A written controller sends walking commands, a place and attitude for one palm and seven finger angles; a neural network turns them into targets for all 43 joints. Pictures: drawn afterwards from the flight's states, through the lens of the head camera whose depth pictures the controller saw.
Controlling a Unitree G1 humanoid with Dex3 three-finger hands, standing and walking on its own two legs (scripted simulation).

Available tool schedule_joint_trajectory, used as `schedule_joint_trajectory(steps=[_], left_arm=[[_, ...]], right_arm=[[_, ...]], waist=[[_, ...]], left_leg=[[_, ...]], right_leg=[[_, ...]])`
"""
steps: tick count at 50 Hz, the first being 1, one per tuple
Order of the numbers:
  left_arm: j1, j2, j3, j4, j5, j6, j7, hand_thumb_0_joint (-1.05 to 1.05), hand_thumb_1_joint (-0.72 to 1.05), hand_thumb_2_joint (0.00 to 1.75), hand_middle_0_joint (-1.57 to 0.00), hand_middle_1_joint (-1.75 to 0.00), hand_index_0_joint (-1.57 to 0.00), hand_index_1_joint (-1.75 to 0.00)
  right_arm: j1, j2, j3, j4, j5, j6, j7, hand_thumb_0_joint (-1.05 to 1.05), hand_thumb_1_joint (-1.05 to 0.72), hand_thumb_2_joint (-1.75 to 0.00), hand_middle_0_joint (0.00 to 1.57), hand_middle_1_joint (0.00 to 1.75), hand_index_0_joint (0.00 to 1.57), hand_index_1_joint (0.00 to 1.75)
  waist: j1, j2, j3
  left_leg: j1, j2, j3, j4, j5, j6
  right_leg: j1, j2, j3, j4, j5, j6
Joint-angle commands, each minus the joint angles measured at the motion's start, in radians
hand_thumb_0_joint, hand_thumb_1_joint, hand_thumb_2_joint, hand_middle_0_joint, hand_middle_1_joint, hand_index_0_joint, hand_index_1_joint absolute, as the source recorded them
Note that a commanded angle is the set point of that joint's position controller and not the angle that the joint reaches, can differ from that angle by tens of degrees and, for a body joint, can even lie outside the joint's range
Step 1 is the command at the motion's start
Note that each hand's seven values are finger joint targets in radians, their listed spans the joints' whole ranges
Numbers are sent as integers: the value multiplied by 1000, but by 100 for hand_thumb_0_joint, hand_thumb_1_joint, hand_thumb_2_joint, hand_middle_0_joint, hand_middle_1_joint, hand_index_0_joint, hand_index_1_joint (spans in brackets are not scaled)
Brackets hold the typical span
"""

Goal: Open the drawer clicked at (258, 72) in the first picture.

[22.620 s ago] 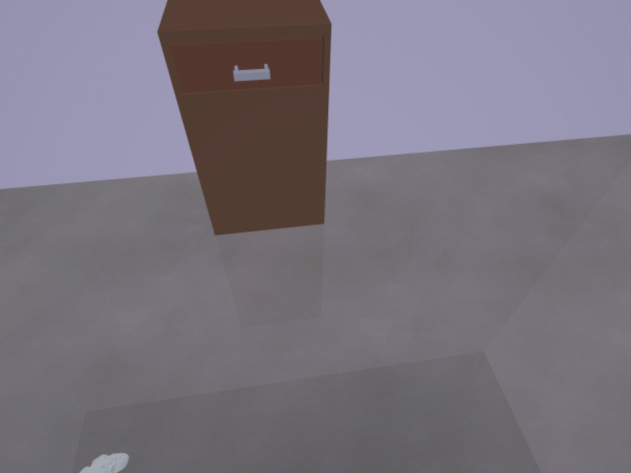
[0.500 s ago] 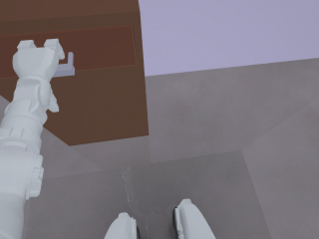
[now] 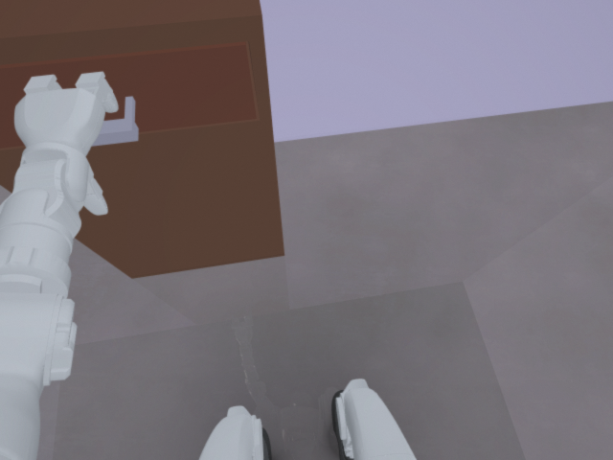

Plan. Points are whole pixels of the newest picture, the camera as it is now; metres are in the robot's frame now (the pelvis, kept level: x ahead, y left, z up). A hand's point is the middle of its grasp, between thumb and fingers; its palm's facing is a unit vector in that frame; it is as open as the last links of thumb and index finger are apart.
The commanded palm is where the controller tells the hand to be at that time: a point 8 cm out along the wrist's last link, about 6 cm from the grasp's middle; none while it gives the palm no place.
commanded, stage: lift the fingers back up to retry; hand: left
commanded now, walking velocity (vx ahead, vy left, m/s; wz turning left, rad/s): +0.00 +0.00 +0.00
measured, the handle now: (96, 121) +0.57 +0.24 +0.03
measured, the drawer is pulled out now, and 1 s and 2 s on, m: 0.00 0.00 0.00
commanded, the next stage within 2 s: re-aim the fingers above the handle in 0.60 s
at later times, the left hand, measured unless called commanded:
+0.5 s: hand (57, 117) +0.53 +0.25 +0.09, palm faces -0.03 -0.02 -1.00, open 13.8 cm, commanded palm +0.50 +0.25 +0.14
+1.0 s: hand (61, 124) +0.52 +0.25 +0.09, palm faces -0.05 +0.01 -1.00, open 13.9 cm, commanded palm +0.50 +0.25 +0.14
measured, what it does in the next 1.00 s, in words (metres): stands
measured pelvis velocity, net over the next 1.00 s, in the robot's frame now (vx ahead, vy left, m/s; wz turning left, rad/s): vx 0.05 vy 0.00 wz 0.01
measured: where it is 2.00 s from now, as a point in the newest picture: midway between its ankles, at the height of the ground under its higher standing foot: outside the picture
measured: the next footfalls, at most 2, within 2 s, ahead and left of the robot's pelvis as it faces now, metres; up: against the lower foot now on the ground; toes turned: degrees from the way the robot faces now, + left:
none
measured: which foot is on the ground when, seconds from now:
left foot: down 0.00-1.00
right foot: down 0.00-1.00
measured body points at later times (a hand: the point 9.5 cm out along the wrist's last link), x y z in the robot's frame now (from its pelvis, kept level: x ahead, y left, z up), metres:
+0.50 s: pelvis +0.05 +0.01 +0.04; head +0.15 +0.00 +0.48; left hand +0.52 +0.25 +0.14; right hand +0.07 -0.27 -0.09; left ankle +0.00 +0.11 -0.67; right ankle +0.06 -0.13 -0.67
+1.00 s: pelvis +0.05 +0.00 +0.04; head +0.14 -0.02 +0.48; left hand +0.51 +0.24 +0.14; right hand +0.09 -0.28 -0.09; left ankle +0.00 +0.11 -0.67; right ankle +0.06 -0.13 -0.67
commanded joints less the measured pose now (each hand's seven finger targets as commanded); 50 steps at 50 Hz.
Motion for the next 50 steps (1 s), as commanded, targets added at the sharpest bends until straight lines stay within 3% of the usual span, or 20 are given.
schedule_joint_trajectory(steps=[1, 4, 6, 9, 12, 13, 15, 17, 19, 24, 25, 27, 29, 32, 37, 39, 41, 44, 47, 50], left_arm=[[-400, 307, 68, -162, -10, 16, 37, 0, -50, 30, -30, -120, -30, -120], [-419, 308, 80, -220, -5, 5, 49, 0, -50, 30, -30, -120, -30, -120], [-379, 308, 92, -227, -8, 2, 53, 0, -50, 30, -30, -120, -30, -120], [-394, 252, 55, -221, -10, 6, 55, 0, -50, 30, -30, -120, -30, -120], [-356, 216, 38, -246, -7, 10, 54, 0, -50, 30, -30, -120, -30, -120], [-362, 196, 29, -258, -11, 12, 53, 0, -50, 30, -30, -120, -30, -120], [-324, 207, 47, -265, -19, 14, 44, 0, -50, 30, -30, -120, -30, -120], [-289, 156, 19, -272, -22, 24, 36, 0, -50, 30, -30, -120, -30, -120], [-293, 205, 59, -317, -32, 21, 28, 0, -50, 30, -30, -120, -30, -120], [-202, 143, 31, -304, -26, 37, 14, 0, -50, 30, -30, -120, -30, -120], [-193, 111, 3, -279, -20, 41, 11, 0, -50, 30, -30, -120, -30, -120], [-194, 109, 2, -294, -18, 39, 8, 0, -50, 30, -30, -120, -30, -120], [-234, 115, 11, -362, -17, 20, 9, 0, -50, 30, -30, -120, -30, -120], [-220, 121, 24, -354, -5, 9, 27, 0, -50, 30, -30, -120, -30, -120], [-265, 144, 44, -346, 12, 19, 69, 0, -50, 30, -30, -120, -30, -120], [-316, 117, 19, -364, 11, 23, 74, 0, -50, 30, -30, -120, -30, -120], [-286, 157, 49, -305, 9, 44, 73, 0, -50, 30, -30, -120, -30, -120], [-289, 143, 36, -306, 3, 47, 56, 0, -50, 30, -30, -120, -30, -120], [-278, 146, 18, -252, 7, 51, 37, 0, -50, 30, -30, -120, -30, -120], [-269, 169, 30, -235, 2, 34, 23, 0, -50, 30, -30, -120, -30, -120]], right_arm=[[178, -171, -58, -34, 2, -17, -10, 0, -90, -90, 20, 30, 20, 30], [177, -168, -65, -30, -5, -11, -9, 0, -90, -90, 20, 30, 20, 30], [176, -168, -69, -21, -7, -9, -5, 0, -90, -90, 20, 30, 20, 30], [171, -163, -72, -18, -4, -5, -4, 0, -90, -90, 20, 30, 20, 30], [169, -157, -79, -14, -5, -2, -3, 0, -90, -90, 20, 30, 20, 30], [175, -156, -83, -11, -5, -1, 0, 0, -90, -90, 20, 30, 20, 30], [167, -156, -84, -8, -6, 7, 3, 0, -90, -90, 20, 30, 20, 30], [158, -149, -88, -16, -4, 11, 7, 0, -90, -90, 20, 30, 20, 30], [147, -156, -88, -20, -1, 21, 7, 0, -90, -90, 20, 30, 20, 30], [129, -148, -93, -32, 3, 30, 16, 0, -90, -90, 20, 30, 20, 30], [128, -144, -93, -30, 4, 30, 15, 0, -90, -90, 20, 30, 20, 30], [118, -145, -94, -37, 5, 33, 16, 0, -90, -90, 20, 30, 20, 30], [115, -141, -99, -50, 3, 32, 16, 0, -90, -90, 20, 30, 20, 30], [103, -136, -99, -46, -1, 30, 15, 0, -90, -90, 20, 30, 20, 30], [94, -133, -98, -38, -7, 23, 16, 0, -90, -90, 20, 30, 20, 30], [96, -130, -100, -39, -7, 20, 18, 0, -90, -90, 20, 30, 20, 30], [97, -138, -96, -29, -5, 21, 17, 0, -90, -90, 20, 30, 20, 30], [94, -135, -96, -40, -5, 20, 14, 0, -90, -90, 20, 30, 20, 30], [88, -139, -89, -37, 0, 20, 6, 0, -90, -90, 20, 30, 20, 30], [93, -141, -87, -39, 2, 16, -1, 0, -90, -90, 20, 30, 20, 30]], waist=[[7, 34, -490], [15, 53, -548], [28, 72, -543], [15, 51, -489], [34, 95, -504], [24, 79, -501], [42, 80, -501], [45, 69, -472], [58, 58, -472], [70, 39, -430], [58, 15, -398], [64, 7, -385], [66, 23, -436], [65, 23, -407], [64, 35, -425], [53, 58, -459], [55, 9, -431], [60, 8, -470], [49, -22, -396], [50, -25, -391]], left_leg=[[227, -50, -21, -182, 206, 33], [316, -47, -23, -195, 304, 30], [353, -46, -23, -207, 343, 26], [387, -43, -23, -233, 366, 25], [462, -41, -25, -252, 460, 17], [493, -35, -29, -256, 500, 15], [512, -34, -25, -263, 565, 14], [533, -31, -24, -278, 607, 13], [541, -30, -25, -293, 643, 12], [576, -24, -22, -313, 721, 8], [563, -25, -19, -318, 696, 11], [555, -28, -16, -328, 672, 13], [591, -29, -17, -322, 706, 14], [579, -32, -17, -321, 679, 12], [566, -39, -13, -314, 657, 12], [585, -40, -15, -311, 663, 9], [546, -42, -11, -314, 611, 13], [542, -48, -4, -319, 604, 18], [489, -52, 3, -336, 500, 21], [474, -54, 9, -340, 457, 26]], right_leg=[[450, 43, -14, -152, 134, -22], [484, 48, -19, -165, 204, -27], [498, 50, -22, -176, 232, -29], [502, 53, -29, -210, 237, -30], [525, 54, -37, -223, 287, -35], [526, 57, -42, -228, 308, -34], [561, 56, -40, -237, 348, -33], [574, 58, -47, -253, 365, -33], [619, 58, -42, -260, 404, -36], [633, 59, -48, -279, 431, -36], [626, 57, -51, -282, 426, -33], [639, 57, -49, -288, 424, -35], [655, 57, -41, -286, 445, -36], [641, 55, -44, -283, 426, -36], [644, 53, -40, -270, 430, -36], [645, 54, -39, -268, 431, -38], [653, 52, -38, -269, 427, -35], [700, 50, -29, -274, 451, -35], [684, 47, -29, -289, 404, -32], [693, 45, -21, -296, 385, -31]])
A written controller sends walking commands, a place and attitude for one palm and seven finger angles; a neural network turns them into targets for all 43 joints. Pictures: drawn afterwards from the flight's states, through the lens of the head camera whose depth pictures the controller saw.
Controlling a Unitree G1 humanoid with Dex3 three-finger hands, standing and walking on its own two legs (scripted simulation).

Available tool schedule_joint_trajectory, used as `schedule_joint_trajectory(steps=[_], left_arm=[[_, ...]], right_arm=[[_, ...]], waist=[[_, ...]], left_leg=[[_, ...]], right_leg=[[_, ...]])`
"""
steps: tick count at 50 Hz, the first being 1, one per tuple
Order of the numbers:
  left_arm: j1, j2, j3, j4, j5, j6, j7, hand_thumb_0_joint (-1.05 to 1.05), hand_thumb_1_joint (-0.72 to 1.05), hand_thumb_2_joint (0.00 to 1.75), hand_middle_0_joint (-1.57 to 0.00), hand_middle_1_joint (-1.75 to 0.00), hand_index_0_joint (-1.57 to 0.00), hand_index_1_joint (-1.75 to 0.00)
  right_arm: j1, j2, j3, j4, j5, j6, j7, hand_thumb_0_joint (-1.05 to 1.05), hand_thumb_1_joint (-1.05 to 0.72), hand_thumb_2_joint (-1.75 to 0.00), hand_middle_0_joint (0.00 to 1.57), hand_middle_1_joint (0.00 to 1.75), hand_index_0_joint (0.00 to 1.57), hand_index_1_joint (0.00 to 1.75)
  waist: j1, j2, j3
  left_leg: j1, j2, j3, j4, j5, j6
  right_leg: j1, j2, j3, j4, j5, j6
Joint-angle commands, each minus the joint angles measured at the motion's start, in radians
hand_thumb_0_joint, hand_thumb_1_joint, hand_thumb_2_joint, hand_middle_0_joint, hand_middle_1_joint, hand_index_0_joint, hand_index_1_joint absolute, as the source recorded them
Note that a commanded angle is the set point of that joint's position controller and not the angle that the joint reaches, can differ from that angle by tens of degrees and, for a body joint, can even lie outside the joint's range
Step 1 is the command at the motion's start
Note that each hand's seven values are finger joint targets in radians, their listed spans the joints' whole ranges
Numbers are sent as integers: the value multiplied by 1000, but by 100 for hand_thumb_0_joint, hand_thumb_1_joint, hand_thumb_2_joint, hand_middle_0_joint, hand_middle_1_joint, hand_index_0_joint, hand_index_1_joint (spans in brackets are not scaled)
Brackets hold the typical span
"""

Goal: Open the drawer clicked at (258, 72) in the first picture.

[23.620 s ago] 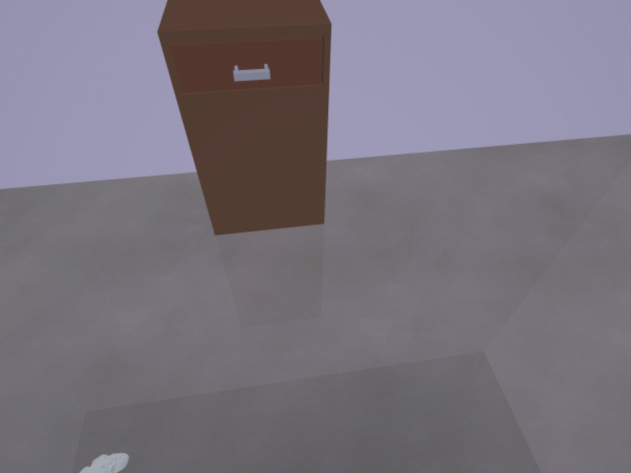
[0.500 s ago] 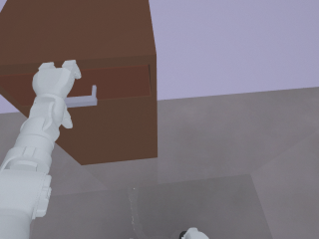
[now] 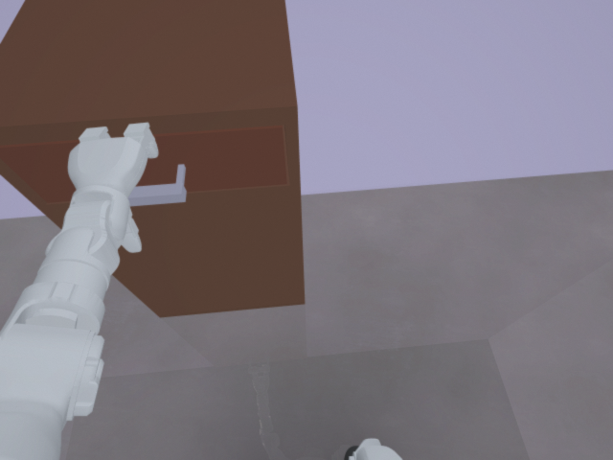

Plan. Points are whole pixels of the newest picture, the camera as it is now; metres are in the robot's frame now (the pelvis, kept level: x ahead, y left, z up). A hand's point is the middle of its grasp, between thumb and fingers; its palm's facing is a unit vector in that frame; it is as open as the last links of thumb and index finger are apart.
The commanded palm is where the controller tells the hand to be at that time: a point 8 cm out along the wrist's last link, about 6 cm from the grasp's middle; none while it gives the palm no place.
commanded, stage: re-aim the fingers above the handle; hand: left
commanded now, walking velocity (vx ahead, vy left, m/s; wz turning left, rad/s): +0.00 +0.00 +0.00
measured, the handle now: (152, 184) +0.53 +0.24 -0.02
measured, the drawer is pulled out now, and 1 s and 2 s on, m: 0.00 0.00 0.00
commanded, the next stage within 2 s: lower the fingers behind the handle in 1.72 s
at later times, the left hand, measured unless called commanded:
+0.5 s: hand (126, 187) +0.48 +0.25 +0.03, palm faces -0.06 +0.00 -1.00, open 13.9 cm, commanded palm +0.46 +0.25 +0.09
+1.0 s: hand (142, 185) +0.49 +0.23 +0.04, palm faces -0.01 -0.02 -1.00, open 13.8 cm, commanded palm +0.46 +0.24 +0.09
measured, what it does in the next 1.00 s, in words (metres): stands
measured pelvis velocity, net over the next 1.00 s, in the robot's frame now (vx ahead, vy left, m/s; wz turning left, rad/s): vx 0.00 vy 0.01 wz -0.01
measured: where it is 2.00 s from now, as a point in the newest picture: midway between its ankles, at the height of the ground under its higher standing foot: outside the picture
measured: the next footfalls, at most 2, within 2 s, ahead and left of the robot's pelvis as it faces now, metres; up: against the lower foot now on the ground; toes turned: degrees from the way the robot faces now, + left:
none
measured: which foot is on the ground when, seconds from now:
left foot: down 0.00-1.00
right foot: down 0.00-1.00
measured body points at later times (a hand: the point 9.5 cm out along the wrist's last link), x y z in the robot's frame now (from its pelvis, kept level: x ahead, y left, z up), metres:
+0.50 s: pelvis -0.01 +0.00 -0.01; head +0.10 +0.00 +0.43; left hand +0.48 +0.25 +0.09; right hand -0.02 -0.28 -0.13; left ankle -0.05 +0.12 -0.71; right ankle +0.02 -0.13 -0.71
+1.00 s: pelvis +0.00 +0.01 +0.00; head +0.10 +0.00 +0.44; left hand +0.48 +0.23 +0.09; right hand +0.02 -0.26 -0.14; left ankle -0.05 +0.12 -0.71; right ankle +0.02 -0.13 -0.71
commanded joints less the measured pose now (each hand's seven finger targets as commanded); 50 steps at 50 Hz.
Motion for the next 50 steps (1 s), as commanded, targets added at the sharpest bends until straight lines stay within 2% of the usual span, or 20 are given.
schedule_joint_trajectory(steps=[1, 2, 4, 6, 9, 13, 15, 16, 19, 22, 23, 26, 29, 32, 33, 34, 37, 43, 45, 50], left_arm=[[-427, 292, 67, -150, -5, -17, 25, 0, -50, 30, -30, -120, -30, -120], [-439, 310, 75, -147, -2, -24, 26, 0, -50, 30, -30, -120, -30, -120], [-450, 376, 127, -199, 4, -50, 27, 0, -50, 30, -30, -120, -30, -120], [-427, 318, 85, -167, 5, -52, 31, 0, -50, 30, -30, -120, -30, -120], [-449, 347, 103, -150, 7, -52, 40, 0, -50, 30, -30, -120, -30, -120], [-459, 373, 111, -135, 6, -45, 45, 0, -50, 30, -30, -120, -30, -120], [-486, 335, 76, -134, 4, -48, 41, 0, -50, 30, -30, -120, -30, -120], [-489, 382, 115, -146, 0, -50, 40, 0, -50, 30, -30, -120, -30, -120], [-523, 388, 111, -151, 2, -56, 32, 0, -50, 30, -30, -120, -30, -120], [-508, 335, 72, -129, 5, -54, 33, 0, -50, 30, -30, -120, -30, -120], [-508, 356, 92, -128, 3, -52, 34, 0, -50, 30, -30, -120, -30, -120], [-492, 343, 93, -140, -1, -53, 35, 0, -50, 30, -30, -120, -30, -120], [-494, 352, 100, -120, -1, -39, 37, 0, -50, 30, -30, -120, -30, -120], [-466, 344, 92, -114, 1, -30, 35, 0, -50, 30, -30, -120, -30, -120], [-513, 282, 38, -106, 3, -23, 37, 0, -50, 30, -30, -120, -30, -120], [-538, 244, 18, -128, 2, -29, 38, 0, -50, 30, -30, -120, -30, -120], [-508, 171, -13, -173, -5, -26, 44, 0, -50, 30, -30, -120, -30, -120], [-475, 241, 59, -186, -1, -5, 68, 0, -50, 30, -30, -120, -30, -120], [-473, 289, 94, -200, 10, 6, 84, 0, -50, 30, -30, -120, -30, -120], [-414, 264, 81, -187, 7, 44, 82, 0, -50, 30, -30, -120, -30, -120]], right_arm=[[135, -165, -45, -57, 7, -24, -19, 0, -90, -90, 20, 30, 20, 30], [138, -167, -45, -54, 7, -27, -21, 0, -90, -90, 20, 30, 20, 30], [140, -169, -47, -59, 2, -28, -23, 0, -90, -90, 20, 30, 20, 30], [149, -162, -48, -57, 3, -33, -20, 0, -90, -90, 20, 30, 20, 30], [158, -172, -50, -49, 5, -37, -20, 0, -90, -90, 20, 30, 20, 30], [171, -177, -50, -42, 4, -42, -19, 0, -90, -90, 20, 30, 20, 30], [181, -173, -50, -38, 4, -45, -19, 0, -90, -90, 20, 30, 20, 30], [181, -181, -52, -32, 4, -45, -18, 0, -90, -90, 20, 30, 20, 30], [187, -184, -50, -31, 2, -43, -21, 0, -90, -90, 20, 30, 20, 30], [186, -177, -49, -30, 1, -47, -21, 0, -90, -90, 20, 30, 20, 30], [195, -180, -49, -29, 2, -46, -20, 0, -90, -90, 20, 30, 20, 30], [200, -178, -51, -29, -1, -44, -14, 0, -90, -90, 20, 30, 20, 30], [195, -184, -48, -28, -2, -37, -12, 0, -90, -90, 20, 30, 20, 30], [188, -180, -45, -32, -1, -34, -9, 0, -90, -90, 20, 30, 20, 30], [195, -174, -47, -36, 3, -35, -9, 0, -90, -90, 20, 30, 20, 30], [200, -169, -52, -35, 3, -40, -9, 0, -90, -90, 20, 30, 20, 30], [202, -161, -62, -34, -2, -45, -4, 0, -90, -90, 20, 30, 20, 30], [175, -162, -50, -36, -7, -30, 6, 0, -90, -90, 20, 30, 20, 30], [164, -162, -48, -40, -9, -26, 8, 0, -90, -90, 20, 30, 20, 30], [149, -158, -49, -55, -2, -24, 11, 0, -90, -90, 20, 30, 20, 30]], waist=[[-23, -34, -375], [-26, -45, -373], [0, -5, -456], [-14, 18, -420], [-20, -12, -424], [-21, 5, -446], [-35, 25, -448], [-26, 30, -455], [-36, 29, -462], [-42, 53, -430], [-37, 27, -442], [-28, 55, -479], [-32, 16, -458], [-22, 32, -440], [-57, 9, -414], [-60, 17, -430], [-48, 59, -475], [-17, 56, -433], [-6, 61, -464], [3, 33, -468]], left_leg=[[92, -53, 21, -56, 372, 36], [81, -53, 21, -55, 357, 38], [92, -57, 24, -45, 395, 38], [89, -54, 26, -39, 386, 35], [70, -52, 22, -34, 369, 35], [64, -53, 22, -28, 353, 36], [77, -50, 19, -26, 362, 36], [79, -48, 17, -22, 364, 36], [83, -47, 12, -24, 365, 34], [96, -44, 10, -22, 363, 33], [96, -42, 3, -22, 370, 32], [130, -39, 0, -13, 431, 28], [109, -37, -1, -17, 431, 29], [105, -39, 4, -19, 427, 29], [105, -37, -1, -22, 402, 29], [129, -34, -5, -23, 422, 28], [224, -24, -16, -15, 538, 21], [179, -28, -14, -28, 550, 16], [175, -32, -8, -26, 559, 19], [170, -32, 5, -35, 563, 22]], right_leg=[[322, 43, -3, -46, 337, -24], [323, 42, 2, -47, 330, -22], [363, 40, 12, -27, 366, -25], [315, 43, 4, -27, 345, -25], [304, 45, 5, -24, 327, -25], [300, 46, 8, -18, 313, -23], [281, 46, 5, -21, 310, -23], [280, 47, 7, -16, 312, -25], [271, 47, 3, -16, 302, -26], [227, 50, -6, -20, 275, -28], [232, 52, -7, -15, 275, -27], [228, 54, -12, -4, 302, -30], [234, 54, -14, -8, 308, -29], [234, 52, -18, -7, 301, -29], [206, 56, -20, -18, 282, -26], [201, 57, -22, -24, 284, -29], [185, 60, -29, -22, 306, -31], [226, 57, -32, -14, 326, -33], [257, 56, -28, -3, 352, -34], [302, 53, -23, -9, 382, -29]])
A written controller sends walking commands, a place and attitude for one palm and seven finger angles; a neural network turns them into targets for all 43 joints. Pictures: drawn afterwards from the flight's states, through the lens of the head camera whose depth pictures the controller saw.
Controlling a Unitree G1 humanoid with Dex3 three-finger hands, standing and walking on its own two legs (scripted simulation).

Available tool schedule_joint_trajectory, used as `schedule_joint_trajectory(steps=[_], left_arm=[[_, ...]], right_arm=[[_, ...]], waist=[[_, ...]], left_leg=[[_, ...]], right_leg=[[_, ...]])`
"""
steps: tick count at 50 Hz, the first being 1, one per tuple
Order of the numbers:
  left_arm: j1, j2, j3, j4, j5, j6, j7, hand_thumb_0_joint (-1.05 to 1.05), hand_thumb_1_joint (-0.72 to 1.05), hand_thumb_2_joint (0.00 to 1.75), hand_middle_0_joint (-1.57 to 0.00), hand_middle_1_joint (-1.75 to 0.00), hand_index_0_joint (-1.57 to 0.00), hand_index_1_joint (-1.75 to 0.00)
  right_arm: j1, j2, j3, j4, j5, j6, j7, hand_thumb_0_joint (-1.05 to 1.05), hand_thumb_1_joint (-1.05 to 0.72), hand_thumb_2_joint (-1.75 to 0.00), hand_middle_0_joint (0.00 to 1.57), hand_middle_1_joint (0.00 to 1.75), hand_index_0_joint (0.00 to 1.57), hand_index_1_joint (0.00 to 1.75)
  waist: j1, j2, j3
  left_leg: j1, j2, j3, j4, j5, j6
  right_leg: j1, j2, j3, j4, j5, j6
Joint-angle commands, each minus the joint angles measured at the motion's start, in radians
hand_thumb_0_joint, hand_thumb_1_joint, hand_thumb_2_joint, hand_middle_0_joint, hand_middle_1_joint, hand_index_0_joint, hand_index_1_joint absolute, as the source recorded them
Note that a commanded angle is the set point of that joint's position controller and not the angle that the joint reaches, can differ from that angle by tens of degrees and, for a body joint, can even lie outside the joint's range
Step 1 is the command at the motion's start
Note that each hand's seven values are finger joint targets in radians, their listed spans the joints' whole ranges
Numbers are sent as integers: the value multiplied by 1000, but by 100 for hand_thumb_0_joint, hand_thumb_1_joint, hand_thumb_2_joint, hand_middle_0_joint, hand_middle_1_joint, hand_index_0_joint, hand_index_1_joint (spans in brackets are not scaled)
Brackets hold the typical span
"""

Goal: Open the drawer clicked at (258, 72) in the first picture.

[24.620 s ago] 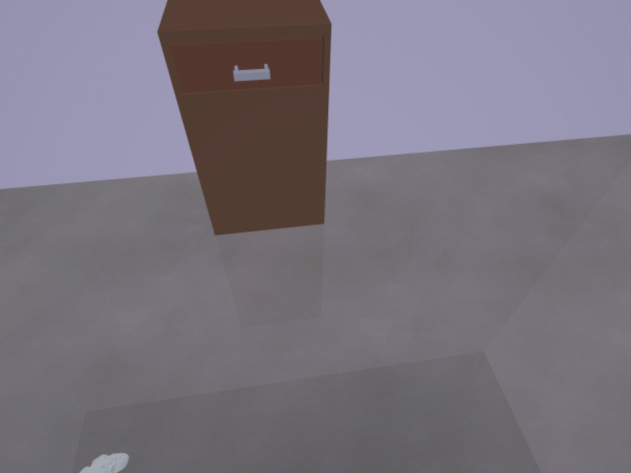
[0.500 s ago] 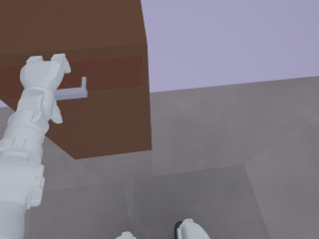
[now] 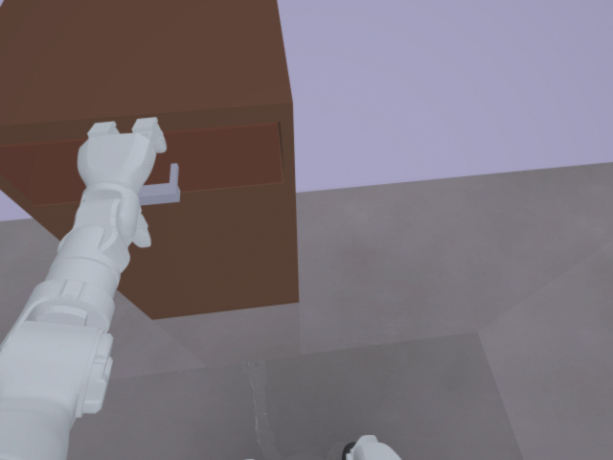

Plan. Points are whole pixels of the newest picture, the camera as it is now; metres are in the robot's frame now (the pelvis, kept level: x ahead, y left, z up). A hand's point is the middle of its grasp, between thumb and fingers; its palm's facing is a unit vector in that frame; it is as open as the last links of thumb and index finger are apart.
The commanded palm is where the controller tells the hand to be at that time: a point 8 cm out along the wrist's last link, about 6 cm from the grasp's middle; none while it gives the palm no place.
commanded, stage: re-aim the fingers above the handle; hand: left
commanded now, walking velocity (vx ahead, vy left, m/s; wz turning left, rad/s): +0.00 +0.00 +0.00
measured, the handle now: (145, 184) +0.53 +0.24 -0.02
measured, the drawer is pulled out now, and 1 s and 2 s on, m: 0.00 0.00 0.00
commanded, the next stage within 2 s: lower the fingers behind the handle in 0.72 s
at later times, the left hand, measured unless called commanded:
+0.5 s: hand (129, 187) +0.48 +0.23 +0.04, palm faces -0.04 +0.01 -1.00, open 13.9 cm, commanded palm +0.45 +0.23 +0.10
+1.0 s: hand (128, 196) +0.47 +0.23 +0.03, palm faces -0.08 +0.00 -1.00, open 13.9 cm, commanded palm +0.45 +0.23 +0.08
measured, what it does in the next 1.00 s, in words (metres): stands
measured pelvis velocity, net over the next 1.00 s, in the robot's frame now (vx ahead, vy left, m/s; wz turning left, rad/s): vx -0.01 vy -0.01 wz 0.00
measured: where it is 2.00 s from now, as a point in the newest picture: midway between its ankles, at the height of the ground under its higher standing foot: outside the picture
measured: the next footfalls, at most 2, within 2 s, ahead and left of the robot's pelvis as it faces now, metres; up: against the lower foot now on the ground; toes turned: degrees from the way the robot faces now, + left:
none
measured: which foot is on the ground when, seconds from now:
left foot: down 0.00-1.00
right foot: down 0.00-1.00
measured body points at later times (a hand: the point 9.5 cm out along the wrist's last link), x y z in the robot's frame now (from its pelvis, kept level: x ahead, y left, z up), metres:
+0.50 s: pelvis +0.00 -0.01 +0.00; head +0.10 -0.02 +0.44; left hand +0.47 +0.23 +0.10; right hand +0.03 -0.29 -0.13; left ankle -0.05 +0.11 -0.71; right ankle +0.02 -0.14 -0.71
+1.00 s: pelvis -0.01 -0.01 +0.00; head +0.09 -0.02 +0.44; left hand +0.47 +0.23 +0.09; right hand +0.02 -0.28 -0.13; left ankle -0.05 +0.11 -0.71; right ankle +0.02 -0.14 -0.71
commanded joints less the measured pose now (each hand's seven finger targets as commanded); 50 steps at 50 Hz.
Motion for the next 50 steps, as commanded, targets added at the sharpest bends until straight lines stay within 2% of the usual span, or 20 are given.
schedule_joint_trajectory(steps=[1, 4, 6, 7, 9, 11, 12, 14, 16, 19, 27, 29, 32, 34, 35, 36, 39, 41, 45, 50], left_arm=[[-397, 268, 51, -178, -9, 37, 39, 0, -50, 30, -30, -120, -30, -120], [-433, 258, 32, -181, -17, 28, 14, 0, -50, 30, -30, -120, -30, -120], [-418, 231, 14, -200, -23, 9, 1, 0, -50, 30, -30, -120, -30, -120], [-417, 220, 4, -187, -22, 2, -4, 0, -50, 30, -30, -120, -30, -120], [-449, 256, 31, -214, -25, -24, -4, 0, -50, 30, -30, -120, -30, -120], [-447, 280, 48, -194, -15, -33, 7, 0, -50, 30, -30, -120, -30, -120], [-444, 265, 35, -181, -7, -33, 14, 0, -50, 30, -30, -120, -30, -120], [-460, 311, 76, -195, -7, -36, 28, 0, -50, 30, -30, -120, -30, -120], [-461, 295, 62, -200, -1, -28, 40, 0, -50, 30, -30, -120, -30, -120], [-435, 316, 82, -179, -5, -5, 38, 0, -50, 30, -30, -120, -30, -120], [-404, 270, 41, -186, -16, -13, 1, 0, -50, 30, -30, -120, -30, -120], [-438, 316, 73, -202, -16, -28, 3, 0, -50, 30, -30, -120, -30, -120], [-402, 317, 79, -189, -7, -32, 18, 0, -50, 30, -30, -120, -30, -120], [-436, 319, 78, -179, -6, -29, 27, 0, -50, 30, -30, -120, -30, -120], [-437, 296, 53, -172, -7, -26, 30, 0, -50, 30, -30, -120, -30, -120], [-441, 332, 83, -174, -7, -23, 34, 0, -50, 30, -30, -120, -30, -120], [-434, 327, 85, -169, -13, -18, 31, 0, -50, 30, -30, -120, -30, -120], [-435, 316, 67, -162, -13, -14, 25, 0, -50, 30, -30, -120, -30, -120], [-377, 276, 42, -110, -14, -17, 7, 0, -50, 30, -30, -120, -30, -120], [-419, 284, 51, -144, -6, -56, 17, 0, -50, 30, -30, -120, -30, -120]], right_arm=[[120, -169, -54, -61, 10, -15, -9, 0, -90, -90, 20, 30, 20, 30], [118, -173, -57, -62, 15, -18, -21, 0, -90, -90, 20, 30, 20, 30], [125, -167, -61, -66, 16, -23, -25, 0, -90, -90, 20, 30, 20, 30], [121, -165, -58, -63, 15, -26, -30, 0, -90, -90, 20, 30, 20, 30], [126, -168, -61, -60, 14, -26, -33, 0, -90, -90, 20, 30, 20, 30], [129, -169, -57, -53, 14, -28, -34, 0, -90, -90, 20, 30, 20, 30], [123, -165, -54, -54, 10, -31, -34, 0, -90, -90, 20, 30, 20, 30], [127, -168, -57, -52, 9, -31, -30, 0, -90, -90, 20, 30, 20, 30], [131, -163, -57, -53, 7, -34, -26, 0, -90, -90, 20, 30, 20, 30], [125, -170, -58, -55, 7, -31, -22, 0, -90, -90, 20, 30, 20, 30], [122, -169, -60, -61, 14, -30, -30, 0, -90, -90, 20, 30, 20, 30], [125, -175, -60, -53, 14, -29, -32, 0, -90, -90, 20, 30, 20, 30], [117, -169, -58, -52, 12, -32, -31, 0, -90, -90, 20, 30, 20, 30], [121, -172, -57, -47, 12, -33, -30, 0, -90, -90, 20, 30, 20, 30], [122, -169, -56, -51, 12, -35, -30, 0, -90, -90, 20, 30, 20, 30], [124, -174, -56, -45, 14, -36, -29, 0, -90, -90, 20, 30, 20, 30], [123, -175, -58, -48, 11, -34, -26, 0, -90, -90, 20, 30, 20, 30], [127, -174, -56, -48, 13, -35, -26, 0, -90, -90, 20, 30, 20, 30], [131, -175, -57, -46, 12, -34, -28, 0, -90, -90, 20, 30, 20, 30], [140, -176, -60, -40, 7, -38, -29, 0, -90, -90, 20, 30, 20, 30]], waist=[[14, 6, -430], [-6, -31, -407], [-4, 0, -424], [-6, -12, -392], [-8, -22, -414], [-6, -4, -381], [-1, 9, -379], [6, 4, -424], [8, 38, -442], [11, 13, -466], [3, -9, -423], [1, -9, -417], [14, 16, -410], [4, -6, -405], [-1, 17, -403], [5, 7, -407], [5, -8, -446], [5, 12, -425], [1, -26, -401], [-5, 2, -392]], left_leg=[[199, -30, -8, -69, 546, 11], [191, -33, -5, -86, 480, 17], [221, -36, -4, -85, 483, 18], [208, -36, -4, -87, 473, 19], [206, -40, -4, -81, 468, 21], [182, -42, -6, -82, 436, 19], [173, -46, -2, -82, 433, 18], [173, -48, 0, -70, 454, 19], [174, -48, 1, -64, 474, 16], [165, -48, 8, -60, 498, 17], [175, -44, 7, -75, 467, 21], [169, -43, 3, -78, 455, 21], [161, -46, 9, -77, 444, 20], [152, -45, 6, -79, 426, 19], [152, -46, 8, -81, 411, 19], [150, -46, 6, -77, 416, 19], [162, -46, 5, -73, 437, 19], [158, -44, 3, -78, 427, 17], [141, -42, 8, -75, 419, 19], [142, -39, -5, -57, 420, 17]], right_leg=[[333, 56, -41, -30, 372, -42], [345, 53, -35, -52, 357, -42], [339, 54, -32, -56, 355, -42], [330, 53, -36, -59, 347, -42], [346, 53, -26, -59, 360, -42], [319, 51, -28, -53, 332, -44], [322, 49, -27, -51, 330, -44], [343, 51, -23, -40, 354, -45], [341, 50, -24, -29, 374, -44], [374, 49, -21, -26, 412, -41], [365, 51, -24, -48, 385, -39], [362, 49, -20, -49, 376, -41], [353, 48, -21, -43, 363, -42], [346, 49, -21, -46, 345, -42], [337, 48, -22, -47, 333, -41], [338, 49, -21, -42, 339, -42], [358, 49, -20, -41, 357, -40], [341, 49, -23, -39, 344, -41], [330, 48, -24, -44, 339, -38], [274, 50, -26, -27, 310, -44]])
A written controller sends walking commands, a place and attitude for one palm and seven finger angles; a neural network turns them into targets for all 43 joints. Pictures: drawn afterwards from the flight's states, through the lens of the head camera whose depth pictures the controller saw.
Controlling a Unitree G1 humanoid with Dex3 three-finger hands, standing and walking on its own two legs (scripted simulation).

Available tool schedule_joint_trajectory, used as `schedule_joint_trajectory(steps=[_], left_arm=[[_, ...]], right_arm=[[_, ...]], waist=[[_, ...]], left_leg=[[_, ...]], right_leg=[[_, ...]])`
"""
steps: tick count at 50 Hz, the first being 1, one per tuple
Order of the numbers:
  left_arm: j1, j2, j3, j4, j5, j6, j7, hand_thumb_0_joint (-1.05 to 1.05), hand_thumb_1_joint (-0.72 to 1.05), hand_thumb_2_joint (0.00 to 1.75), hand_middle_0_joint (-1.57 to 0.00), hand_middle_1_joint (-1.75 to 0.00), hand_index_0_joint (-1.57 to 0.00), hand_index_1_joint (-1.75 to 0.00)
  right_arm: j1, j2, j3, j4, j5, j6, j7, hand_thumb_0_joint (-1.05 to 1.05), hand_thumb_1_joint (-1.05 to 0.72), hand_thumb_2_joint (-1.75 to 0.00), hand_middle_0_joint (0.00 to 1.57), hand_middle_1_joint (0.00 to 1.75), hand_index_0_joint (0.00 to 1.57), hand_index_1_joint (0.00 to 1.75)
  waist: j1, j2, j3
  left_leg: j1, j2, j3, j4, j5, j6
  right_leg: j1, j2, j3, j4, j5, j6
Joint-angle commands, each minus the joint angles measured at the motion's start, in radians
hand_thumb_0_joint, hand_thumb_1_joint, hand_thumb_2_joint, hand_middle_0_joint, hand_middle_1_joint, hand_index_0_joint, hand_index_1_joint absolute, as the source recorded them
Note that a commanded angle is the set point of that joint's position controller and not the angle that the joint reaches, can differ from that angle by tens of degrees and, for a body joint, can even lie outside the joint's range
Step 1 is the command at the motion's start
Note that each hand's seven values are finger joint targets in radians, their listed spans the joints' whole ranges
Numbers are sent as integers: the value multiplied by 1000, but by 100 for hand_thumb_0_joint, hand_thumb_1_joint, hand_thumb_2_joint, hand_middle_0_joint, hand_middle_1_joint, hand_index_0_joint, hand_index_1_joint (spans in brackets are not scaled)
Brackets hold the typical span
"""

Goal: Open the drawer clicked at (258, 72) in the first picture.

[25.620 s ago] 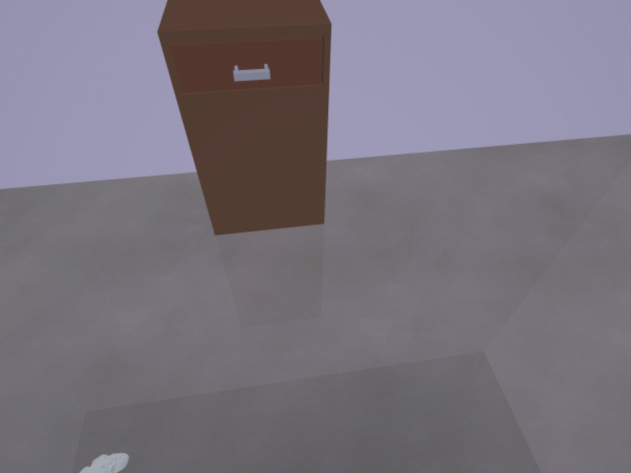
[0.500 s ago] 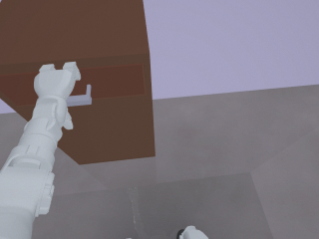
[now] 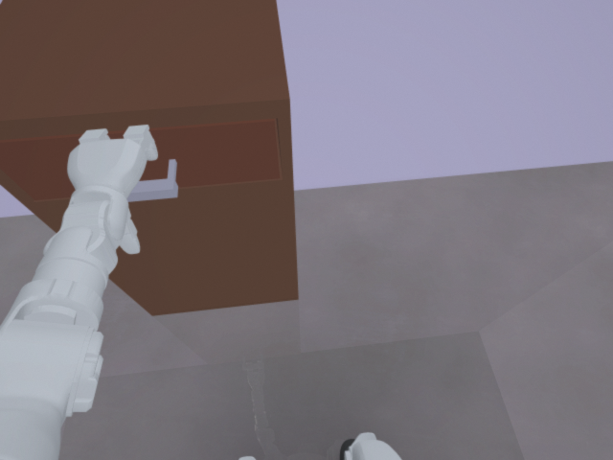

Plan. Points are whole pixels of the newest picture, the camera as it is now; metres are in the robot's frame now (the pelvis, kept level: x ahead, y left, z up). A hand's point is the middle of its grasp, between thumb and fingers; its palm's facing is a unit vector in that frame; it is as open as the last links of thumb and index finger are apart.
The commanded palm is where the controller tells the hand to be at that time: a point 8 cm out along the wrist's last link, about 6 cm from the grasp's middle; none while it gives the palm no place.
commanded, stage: lower the fingers behind the handle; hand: left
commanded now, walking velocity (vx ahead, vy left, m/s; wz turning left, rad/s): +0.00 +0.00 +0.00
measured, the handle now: (143, 179) +0.53 +0.25 -0.02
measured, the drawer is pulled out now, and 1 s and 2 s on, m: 0.00 0.00 0.00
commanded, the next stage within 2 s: lift the fingers back up to retry in 1.42 s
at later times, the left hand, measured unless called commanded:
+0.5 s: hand (141, 201) +0.48 +0.23 +0.00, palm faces -0.08 -0.01 -1.00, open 13.8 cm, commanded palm +0.46 +0.24 +0.05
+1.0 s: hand (141, 204) +0.49 +0.24 -0.01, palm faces -0.05 +0.02 -1.00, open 13.8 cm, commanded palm +0.46 +0.24 +0.01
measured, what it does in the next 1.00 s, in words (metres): stands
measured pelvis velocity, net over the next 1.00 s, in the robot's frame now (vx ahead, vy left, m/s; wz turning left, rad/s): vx -0.02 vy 0.00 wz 0.01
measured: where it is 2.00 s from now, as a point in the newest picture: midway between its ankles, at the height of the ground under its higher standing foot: outside the picture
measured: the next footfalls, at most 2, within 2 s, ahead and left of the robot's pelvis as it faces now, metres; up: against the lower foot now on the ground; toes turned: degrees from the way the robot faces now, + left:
none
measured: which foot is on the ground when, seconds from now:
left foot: down 0.00-1.00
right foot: down 0.00-1.00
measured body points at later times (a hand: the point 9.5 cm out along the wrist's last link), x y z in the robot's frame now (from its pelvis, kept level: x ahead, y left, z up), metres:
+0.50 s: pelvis +0.00 +0.00 -0.02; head +0.12 +0.00 +0.42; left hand +0.48 +0.23 +0.05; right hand +0.00 -0.27 -0.15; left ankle -0.04 +0.11 -0.71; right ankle +0.03 -0.13 -0.71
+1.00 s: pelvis -0.02 +0.00 -0.03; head +0.11 +0.00 +0.40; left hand +0.48 +0.23 +0.04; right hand +0.00 -0.28 -0.16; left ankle -0.04 +0.11 -0.71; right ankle +0.03 -0.13 -0.71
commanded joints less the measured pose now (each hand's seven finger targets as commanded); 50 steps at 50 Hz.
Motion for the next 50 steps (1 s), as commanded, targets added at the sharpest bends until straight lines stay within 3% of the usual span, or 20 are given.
schedule_joint_trajectory(steps=[1, 3, 8, 10, 12, 14, 19, 23, 26, 28, 32, 34, 35, 37, 38, 42, 44, 50], left_arm=[[-438, 249, 63, -213, 4, -35, 59, 0, -50, 30, -30, -120, -30, -120], [-425, 258, 81, -214, 12, -39, 80, 0, -50, 30, -30, -120, -30, -120], [-459, 241, 62, -172, 24, -2, 126, 0, -50, 30, -30, -120, -30, -120], [-475, 236, 58, -168, 28, 10, 132, 0, -50, 30, -30, -120, -30, -120], [-478, 235, 54, -173, 26, 20, 128, 0, -50, 30, -30, -120, -30, -120], [-470, 248, 66, -136, 12, 30, 116, 0, -50, 30, -30, -120, -30, -120], [-438, 268, 81, -153, 11, 11, 95, 0, -50, 30, -30, -120, -30, -120], [-428, 233, 60, -153, 18, -3, 102, 0, -50, 30, -30, -120, -30, -120], [-405, 260, 84, -142, 17, -6, 113, 0, -50, 30, -30, -120, -30, -120], [-404, 219, 54, -118, 28, 7, 124, 0, -50, 30, -30, -120, -30, -120], [-452, 193, 19, -73, 27, 36, 129, 0, -50, 30, -30, -120, -30, -120], [-460, 235, 50, -93, 18, 34, 119, 0, -50, 30, -30, -120, -30, -120], [-464, 230, 41, -88, 22, 31, 114, 0, -50, 30, -30, -120, -30, -120], [-441, 228, 37, -47, 23, 38, 106, 0, -50, 30, -30, -120, -30, -120], [-446, 221, 30, -52, 21, 39, 103, 0, -50, 30, -30, -120, -30, -120], [-434, 218, 17, -14, 22, 45, 90, 0, -50, 30, -30, -120, -30, -120], [-446, 248, 34, -14, 19, 43, 81, 0, -50, 30, -30, -120, -30, -120], [-401, 228, 16, 6, 21, 35, 64, 0, -50, 30, -30, -120, -30, -120]], right_arm=[[140, -163, -55, -50, -3, -24, -8, 0, -90, -90, 20, 30, 20, 30], [142, -161, -57, -47, -10, -25, -3, 0, -90, -90, 20, 30, 20, 30], [140, -165, -54, -35, -13, -25, 8, 0, -90, -90, 20, 30, 20, 30], [142, -165, -57, -30, -16, -28, 9, 0, -90, -90, 20, 30, 20, 30], [142, -164, -55, -30, -17, -28, 8, 0, -90, -90, 20, 30, 20, 30], [145, -171, -53, -24, -16, -23, 9, 0, -90, -90, 20, 30, 20, 30], [148, -172, -50, -30, -19, -23, 5, 0, -90, -90, 20, 30, 20, 30], [160, -167, -53, -29, -21, -25, 6, 0, -90, -90, 20, 30, 20, 30], [159, -170, -51, -25, -24, -22, 9, 0, -90, -90, 20, 30, 20, 30], [162, -169, -54, -20, -23, -24, 11, 0, -90, -90, 20, 30, 20, 30], [162, -172, -51, -9, -21, -26, 12, 0, -90, -90, 20, 30, 20, 30], [164, -176, -50, -14, -22, -25, 10, 0, -90, -90, 20, 30, 20, 30], [168, -172, -48, -12, -24, -27, 7, 0, -90, -90, 20, 30, 20, 30], [167, -174, -45, -7, -21, -25, 4, 0, -90, -90, 20, 30, 20, 30], [170, -173, -44, -13, -21, -26, 4, 0, -90, -90, 20, 30, 20, 30], [165, -174, -39, -17, -19, -26, 0, 0, -90, -90, 20, 30, 20, 30], [168, -179, -36, -21, -18, -23, 1, 0, -90, -90, 20, 30, 20, 30], [169, -175, -32, -42, -17, -28, -5, 0, -90, -90, 20, 30, 20, 30]], waist=[[-11, 22, -428], [-3, 39, -449], [-23, 43, -434], [-24, 53, -462], [-22, 62, -485], [-34, 21, -466], [-18, 43, -496], [-26, 47, -475], [-18, 35, -484], [-30, 34, -458], [-55, 17, -428], [-45, 15, -493], [-51, 31, -487], [-58, -3, -442], [-57, 17, -453], [-66, -5, -412], [-67, -8, -427], [-63, -5, -425]], left_leg=[[146, -44, -5, -37, 412, 25], [148, -43, -7, -23, 436, 21], [111, -43, -11, -5, 397, 19], [122, -41, -14, 3, 408, 19], [128, -41, -12, 11, 424, 19], [107, -40, -15, 14, 401, 22], [97, -39, -14, 31, 421, 23], [79, -35, -16, 47, 421, 22], [46, -37, -14, 62, 414, 22], [39, -34, -16, 65, 399, 20], [14, -35, -20, 70, 340, 23], [13, -40, -17, 84, 351, 26], [7, -38, -18, 88, 353, 26], [-25, -38, -20, 94, 324, 27], [-25, -39, -16, 97, 324, 27], [-78, -42, -12, 109, 267, 31], [-93, -44, -13, 118, 256, 32], [-140, -44, -8, 144, 214, 33]], right_leg=[[279, 48, -23, -18, 307, -35], [267, 49, -27, 0, 311, -37], [218, 50, -33, 15, 275, -37], [217, 50, -33, 22, 272, -37], [220, 50, -33, 28, 288, -36], [219, 51, -32, 25, 283, -34], [221, 49, -27, 45, 301, -36], [183, 51, -31, 60, 292, -35], [186, 48, -28, 77, 300, -35], [149, 50, -34, 78, 276, -35], [113, 49, -36, 76, 229, -35], [148, 49, -25, 89, 256, -35], [138, 46, -27, 95, 260, -34], [118, 46, -29, 97, 239, -32], [114, 46, -27, 99, 237, -32], [93, 44, -26, 104, 205, -30], [90, 44, -22, 115, 200, -33], [59, 40, -24, 139, 165, -30]])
